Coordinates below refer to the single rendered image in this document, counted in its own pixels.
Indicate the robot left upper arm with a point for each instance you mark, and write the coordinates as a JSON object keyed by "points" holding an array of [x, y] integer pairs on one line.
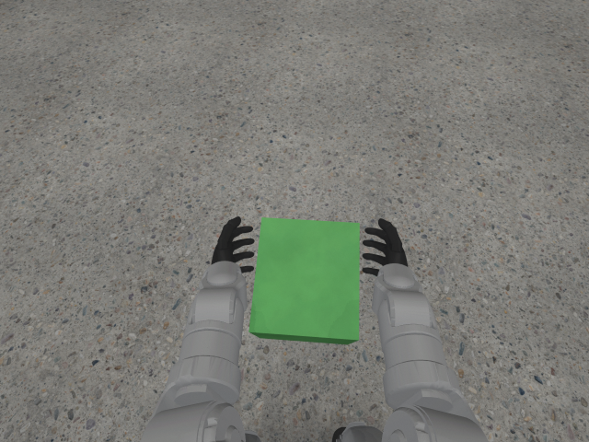
{"points": [[210, 421]]}

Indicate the robot left hand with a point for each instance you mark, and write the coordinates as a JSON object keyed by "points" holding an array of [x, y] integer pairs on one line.
{"points": [[225, 247]]}

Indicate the robot left forearm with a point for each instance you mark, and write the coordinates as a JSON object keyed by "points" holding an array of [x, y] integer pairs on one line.
{"points": [[207, 369]]}

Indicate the robot right upper arm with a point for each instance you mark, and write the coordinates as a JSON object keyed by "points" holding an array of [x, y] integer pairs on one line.
{"points": [[414, 423]]}

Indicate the carton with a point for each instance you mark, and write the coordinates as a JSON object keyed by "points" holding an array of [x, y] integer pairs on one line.
{"points": [[307, 281]]}

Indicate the robot right shin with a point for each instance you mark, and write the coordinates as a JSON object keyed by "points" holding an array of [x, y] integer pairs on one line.
{"points": [[353, 424]]}

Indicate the robot right hand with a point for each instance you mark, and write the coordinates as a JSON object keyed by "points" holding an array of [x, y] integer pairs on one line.
{"points": [[392, 249]]}

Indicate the robot right forearm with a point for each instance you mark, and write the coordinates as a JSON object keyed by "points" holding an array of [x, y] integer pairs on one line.
{"points": [[416, 370]]}

